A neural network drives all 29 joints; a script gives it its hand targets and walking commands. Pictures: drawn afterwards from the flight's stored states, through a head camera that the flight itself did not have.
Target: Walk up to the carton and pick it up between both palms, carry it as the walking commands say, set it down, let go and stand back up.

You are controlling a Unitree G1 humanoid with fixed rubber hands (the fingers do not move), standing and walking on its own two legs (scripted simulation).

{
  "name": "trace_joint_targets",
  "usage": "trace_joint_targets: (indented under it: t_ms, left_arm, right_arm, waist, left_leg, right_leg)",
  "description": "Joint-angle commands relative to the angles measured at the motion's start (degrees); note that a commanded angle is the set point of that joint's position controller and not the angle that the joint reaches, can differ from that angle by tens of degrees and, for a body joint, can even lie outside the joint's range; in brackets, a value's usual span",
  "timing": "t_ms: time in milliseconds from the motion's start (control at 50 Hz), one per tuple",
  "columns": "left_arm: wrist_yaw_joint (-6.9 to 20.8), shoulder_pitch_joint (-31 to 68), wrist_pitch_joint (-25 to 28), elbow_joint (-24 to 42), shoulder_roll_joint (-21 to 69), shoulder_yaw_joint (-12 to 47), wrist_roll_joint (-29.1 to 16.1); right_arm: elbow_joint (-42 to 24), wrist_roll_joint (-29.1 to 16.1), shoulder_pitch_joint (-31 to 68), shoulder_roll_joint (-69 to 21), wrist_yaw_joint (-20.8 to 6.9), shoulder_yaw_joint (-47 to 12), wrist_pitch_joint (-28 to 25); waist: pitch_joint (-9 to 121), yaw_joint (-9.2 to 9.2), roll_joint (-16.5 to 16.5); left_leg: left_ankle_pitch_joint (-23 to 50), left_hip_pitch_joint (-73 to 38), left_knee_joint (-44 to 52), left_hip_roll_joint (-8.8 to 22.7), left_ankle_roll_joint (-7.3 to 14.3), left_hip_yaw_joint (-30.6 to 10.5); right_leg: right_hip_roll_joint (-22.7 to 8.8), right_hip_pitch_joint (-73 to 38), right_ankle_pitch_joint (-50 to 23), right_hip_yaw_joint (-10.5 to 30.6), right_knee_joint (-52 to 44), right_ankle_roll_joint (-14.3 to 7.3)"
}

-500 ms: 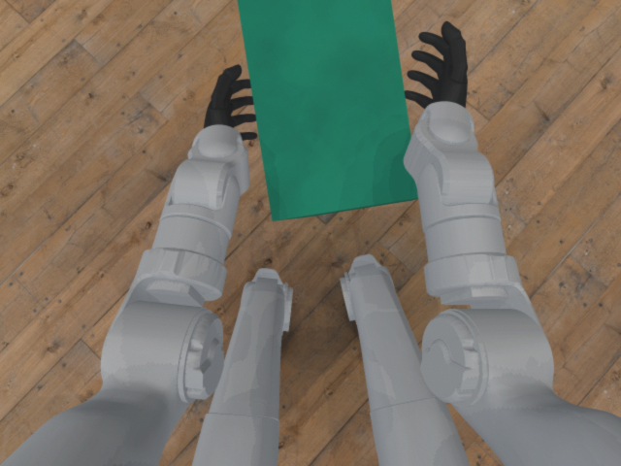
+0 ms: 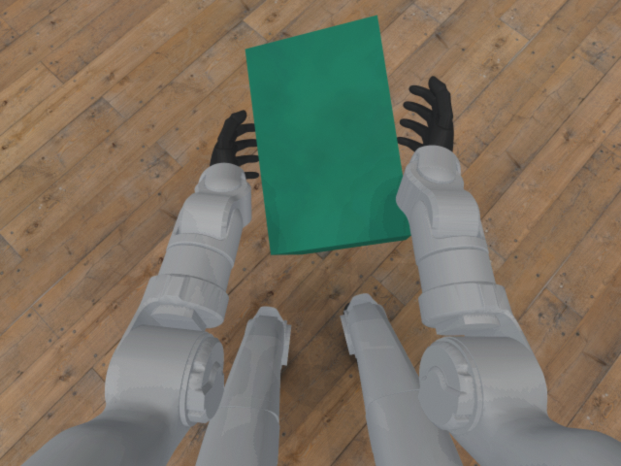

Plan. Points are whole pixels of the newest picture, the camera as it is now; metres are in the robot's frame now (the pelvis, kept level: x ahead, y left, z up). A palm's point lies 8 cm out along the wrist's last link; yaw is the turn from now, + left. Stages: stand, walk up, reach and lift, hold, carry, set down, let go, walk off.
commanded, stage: reach and lift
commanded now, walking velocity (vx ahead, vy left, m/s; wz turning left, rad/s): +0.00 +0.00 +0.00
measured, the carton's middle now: (333, 154) +0.49 -0.05 -0.12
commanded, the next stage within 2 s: none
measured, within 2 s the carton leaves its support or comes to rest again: neither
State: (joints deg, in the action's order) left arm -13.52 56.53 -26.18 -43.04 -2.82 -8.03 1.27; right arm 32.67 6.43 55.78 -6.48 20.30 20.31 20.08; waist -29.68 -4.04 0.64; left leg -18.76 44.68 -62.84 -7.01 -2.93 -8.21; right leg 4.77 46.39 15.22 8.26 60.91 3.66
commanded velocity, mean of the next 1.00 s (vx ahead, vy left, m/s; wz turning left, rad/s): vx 0.00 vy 0.00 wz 0.00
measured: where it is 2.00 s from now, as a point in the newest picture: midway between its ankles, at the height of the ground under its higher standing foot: (318, 362)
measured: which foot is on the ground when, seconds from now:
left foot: down 0.00-1.00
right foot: down 0.00-1.00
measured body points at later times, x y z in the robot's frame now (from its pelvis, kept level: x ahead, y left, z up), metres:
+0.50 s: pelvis +0.06 +0.00 +0.06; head +0.09 +0.00 +0.51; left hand +0.44 +0.09 +0.06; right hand +0.43 -0.16 +0.09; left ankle +0.14 +0.13 -0.64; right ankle +0.16 -0.13 -0.64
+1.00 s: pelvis +0.13 +0.02 +0.10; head +0.09 +0.02 +0.54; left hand +0.44 +0.10 +0.11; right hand +0.44 -0.15 +0.14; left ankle +0.14 +0.13 -0.64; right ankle +0.16 -0.13 -0.64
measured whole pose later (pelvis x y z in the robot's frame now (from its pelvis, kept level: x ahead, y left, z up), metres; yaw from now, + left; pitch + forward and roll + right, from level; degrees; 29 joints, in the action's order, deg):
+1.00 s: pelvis +0.13 +0.02 +0.10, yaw +0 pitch -6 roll +0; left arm -7.9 18.9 -41.5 -25.7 9.8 -7.0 13.0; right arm 22.6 14.8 22.5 -11.0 5.4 16.8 37.9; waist 0.1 -6.1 0.2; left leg -14.0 6.2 -26.8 -4.6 1.1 -8.8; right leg 0.9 7.4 11.3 8.5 24.7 2.9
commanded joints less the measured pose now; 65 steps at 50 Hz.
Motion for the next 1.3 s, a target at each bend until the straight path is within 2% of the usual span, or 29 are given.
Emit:
trace_joint_targets:
  t_ms: [0, 20, 60, 80, 200, 220, 340, 440, 460, 480, 500, 560, 620, 640, 680, 700, 720, 740, 760, 820, 860, 940, 960, 980, 1020, 1080, 1100, 1200, 1280]
  left_arm:
    - [24.08, 59.45, 9.37, 24.12, 67.54, 29.77, -10.06]
    - [24.05, 60.62, 9.82, 23.77, 66.03, 28.67, -10.12]
    - [24.23, 63.61, 10.03, 28.40, 65.73, 29.17, -10.83]
    - [24.34, 60.16, 9.75, 26.02, 66.97, 28.58, -9.66]
    - [24.49, 59.05, 9.16, 25.73, 66.94, 28.76, -8.22]
    - [24.61, 56.18, 9.09, 23.55, 66.72, 26.67, -7.48]
    - [24.67, 49.06, 8.49, 17.92, 70.62, 22.54, -3.98]
    - [25.13, 41.34, 7.07, 8.14, 67.67, 9.51, 3.56]
    - [25.00, 44.17, 7.80, 13.14, 68.93, 11.84, 1.49]
    - [24.75, 45.84, 7.65, 14.72, 69.41, 13.59, 1.63]
    - [24.48, 38.24, 5.96, 8.28, 68.89, 9.99, 3.36]
    - [24.64, 35.66, 4.93, 8.09, 68.14, 9.74, 3.06]
    - [24.23, 32.87, 3.27, 12.30, 67.81, 11.99, 4.13]
    - [23.73, 31.76, 2.59, 14.09, 69.60, 14.42, 3.92]
    - [23.54, 25.75, 0.64, 16.00, 69.09, 14.04, 3.85]
    - [23.19, 23.81, 0.15, 19.69, 71.24, 18.21, 2.00]
    - [23.47, 20.03, -0.98, 17.41, 70.79, 17.62, 2.96]
    - [23.30, 23.03, -1.50, 22.09, 73.36, 22.15, 0.37]
    - [23.48, 20.49, -1.92, 22.70, 72.92, 22.27, 0.59]
    - [23.68, 15.12, -3.69, 25.43, 72.85, 24.88, -2.16]
    - [22.99, 16.64, -5.09, 34.24, 73.74, 31.14, -3.80]
    - [22.86, 12.35, -7.05, 34.40, 73.29, 31.12, -4.99]
    - [22.52, 12.90, -7.23, 35.49, 74.48, 31.73, -4.69]
    - [22.30, 10.20, -7.63, 35.52, 73.48, 31.45, -4.65]
    - [22.25, 7.73, -8.35, 38.38, 73.65, 32.12, -5.02]
    - [22.54, 6.65, -10.18, 32.99, 70.27, 27.36, -2.64]
    - [22.53, 10.91, -10.15, 33.97, 72.73, 28.45, -3.79]
    - [23.68, 16.14, -9.96, 28.92, 71.85, 22.93, -2.41]
    - [24.18, 17.51, -9.61, 32.22, 73.79, 25.20, -4.93]
  right_arm:
    - [3.26, -10.65, 34.28, -68.93, -30.09, -40.96, 3.28]
    - [3.02, -11.38, 36.19, -69.75, -30.01, -42.04, 3.36]
    - [5.08, -10.41, 33.59, -69.67, -30.25, -39.53, 4.07]
    - [2.42, -11.57, 34.60, -71.11, -30.44, -42.07, 3.66]
    - [5.51, -9.12, 31.39, -68.59, -31.17, -37.76, 3.91]
    - [5.15, -9.88, 32.05, -69.39, -31.28, -38.92, 4.28]
    - [14.44, -1.71, 18.78, -70.02, -31.58, -27.86, 4.89]
    - [23.17, 3.30, 16.63, -69.44, -32.68, -17.86, 6.97]
    - [21.44, 1.98, 15.27, -70.01, -32.61, -18.90, 7.02]
    - [21.09, 1.01, 15.86, -70.89, -33.06, -20.21, 7.24]
    - [21.19, 1.99, 15.18, -68.57, -33.17, -17.91, 8.00]
    - [24.34, 1.89, 9.89, -69.70, -32.45, -17.01, 9.84]
    - [19.47, 0.24, 8.23, -69.49, -32.37, -18.83, 10.42]
    - [17.76, 1.22, 5.60, -68.10, -32.74, -18.19, 10.78]
    - [15.74, -0.10, 1.50, -70.32, -32.22, -21.48, 12.35]
    - [11.93, -0.53, 0.60, -68.05, -32.12, -22.51, 12.76]
    - [9.46, -0.85, 1.26, -68.56, -31.97, -24.26, 12.87]
    - [7.72, -1.50, -0.28, -67.89, -32.36, -25.52, 13.61]
    - [3.39, -2.21, 1.16, -66.84, -32.10, -27.95, 13.68]
    - [-3.95, -5.83, 0.11, -68.28, -31.43, -33.76, 15.17]
    - [-4.61, -5.26, -6.75, -68.64, -31.60, -33.60, 17.34]
    - [-7.90, -7.18, -6.53, -68.63, -31.72, -36.75, 19.42]
    - [-7.59, -7.18, -8.22, -67.72, -32.31, -36.75, 19.79]
    - [-8.50, -7.68, -8.55, -68.38, -32.20, -37.00, 20.56]
    - [-12.80, -10.38, -7.71, -67.96, -32.45, -40.01, 21.25]
    - [-4.94, -6.99, -11.64, -66.00, -33.04, -34.74, 23.26]
    - [-3.64, -6.24, -11.38, -66.13, -33.35, -33.87, 23.05]
    - [-2.87, -7.86, -0.01, -68.47, -34.15, -35.44, 21.52]
    - [-3.94, -9.11, 0.51, -71.70, -33.75, -36.31, 20.53]
  waist:
    - [120.73, 0.24, -2.08]
    - [116.82, 1.96, 0.86]
    - [116.60, -0.08, 0.04]
    - [116.45, 2.34, 0.18]
    - [113.82, -0.10, -2.62]
    - [109.69, 2.23, -1.56]
    - [88.16, -3.10, -2.42]
    - [62.49, 0.37, 1.27]
    - [62.69, -1.03, 0.28]
    - [62.64, 0.29, -0.04]
    - [58.56, 0.69, 0.20]
    - [55.48, 0.42, 2.29]
    - [54.72, 2.06, -1.48]
    - [53.68, -0.36, -2.27]
    - [53.69, 0.85, -2.53]
    - [54.84, -1.12, -2.14]
    - [53.64, 0.08, -1.64]
    - [54.85, -2.49, -1.78]
    - [54.16, -1.76, -2.90]
    - [55.24, -1.67, 0.95]
    - [57.16, -4.53, -1.96]
    - [56.12, -1.92, 1.85]
    - [56.29, -2.06, -1.55]
    - [55.99, -1.47, 1.48]
    - [57.56, 0.54, -1.09]
    - [45.88, 0.56, 1.84]
    - [45.16, -0.54, -0.56]
    - [45.17, 3.84, -1.60]
    - [55.58, 4.42, 0.10]
  left_leg:
    - [0.15, -18.82, 14.56, -0.21, 2.15, 2.59]
    - [-0.46, -17.30, 14.72, 0.13, 2.52, 3.38]
    - [-1.62, -18.78, 15.98, 0.32, 2.34, 2.69]
    - [-0.39, -19.95, 16.80, 0.00, 2.59, 3.59]
    - [0.02, -24.16, 21.14, 0.74, 1.71, 2.26]
    - [-1.52, -22.56, 21.98, 0.72, 2.39, 2.96]
    - [1.26, -21.28, 24.65, 1.50, 1.81, 3.22]
    - [-8.04, -16.35, 28.76, 1.92, 3.76, 3.31]
    - [-6.94, -18.76, 29.04, 1.89, 3.31, 3.37]
    - [-7.01, -20.99, 31.00, 2.43, 3.04, 2.68]
    - [-7.59, -20.72, 32.27, 2.24, 2.82, 2.97]
    - [-5.06, -25.58, 33.90, 2.74, 3.37, 3.29]
    - [0.56, -28.54, 36.28, 2.45, 3.33, 3.91]
    - [3.07, -29.17, 37.30, 2.75, 2.58, 3.63]
    - [6.25, -30.00, 38.17, 1.94, 2.99, 4.24]
    - [10.47, -32.82, 38.56, 2.42, 2.58, 2.92]
    - [10.53, -31.75, 38.70, 1.86, 2.81, 3.68]
    - [11.96, -35.22, 39.31, 2.38, 2.14, 2.73]
    - [12.87, -35.05, 39.43, 2.10, 2.18, 2.44]
    - [17.39, -35.59, 39.97, 1.09, 2.70, 2.93]
    - [24.15, -41.67, 40.23, 2.11, 1.61, 1.33]
    - [22.03, -40.82, 41.20, 1.88, 2.28, 1.33]
    - [21.98, -41.05, 41.73, 2.25, 1.72, 1.50]
    - [23.48, -41.04, 41.56, 2.70, 2.02, 0.75]
    - [28.18, -43.05, 41.48, 2.07, 1.91, 1.21]
    - [15.34, -38.94, 43.95, 2.16, 2.64, 1.42]
    - [13.36, -39.44, 44.12, 2.24, 2.08, 1.81]
    - [5.54, -35.43, 43.91, 1.98, 2.57, 3.66]
    - [14.87, -40.16, 41.32, 2.32, 1.83, 3.34]
  right_leg:
    - [1.00, -34.28, -0.15, -5.13, -8.93, -1.71]
    - [0.73, -36.32, 1.19, -4.07, -11.39, -1.24]
    - [0.60, -38.15, 2.00, -4.14, -11.68, -2.06]
    - [0.51, -39.33, 1.72, -3.49, -13.27, -1.53]
    - [1.19, -38.97, -0.37, -4.69, -15.58, -2.68]
    - [0.73, -40.62, 1.41, -3.81, -16.69, -2.20]
    - [0.79, -35.00, -1.53, -4.55, -20.48, -2.88]
    - [0.59, -30.38, 10.35, -2.95, -25.68, -2.83]
    - [0.43, -33.79, 7.91, -2.02, -26.24, -3.05]
    - [0.28, -35.56, 6.09, -3.02, -26.65, -2.96]
    - [0.40, -36.77, 6.52, -2.62, -28.00, -2.93]
    - [-1.01, -38.16, 3.59, -2.54, -31.29, -2.38]
    - [-1.32, -41.34, -4.46, -2.53, -32.33, -2.21]
    - [-0.57, -42.31, -8.36, -3.94, -32.29, -2.53]
    - [-0.97, -45.17, -10.52, -3.31, -33.87, -1.97]
    - [-0.87, -47.42, -16.37, -4.30, -33.19, -2.06]
    - [-0.82, -47.24, -16.42, -4.08, -33.94, -1.81]
    - [-0.07, -46.54, -16.09, -5.32, -34.16, -2.23]
    - [-0.91, -48.15, -17.73, -4.60, -34.47, -2.39]
    - [-0.22, -52.17, -24.69, -5.18, -34.54, -0.92]
    - [0.30, -49.93, -27.64, -5.20, -35.15, -1.71]
    - [0.15, -52.25, -25.64, -5.30, -36.45, -0.93]
    - [0.27, -51.51, -24.25, -5.60, -36.45, -1.15]
    - [0.30, -53.01, -26.39, -5.45, -35.78, -0.79]
    - [0.51, -53.63, -29.70, -4.71, -36.31, -0.62]
    - [0.38, -48.98, -18.03, -5.25, -38.84, -0.44]
    - [0.60, -47.20, -15.36, -5.44, -39.07, -1.51]
    - [-0.02, -47.14, -7.54, -5.09, -38.30, -1.48]
    - [0.83, -48.53, -15.32, -5.23, -36.56, -1.52]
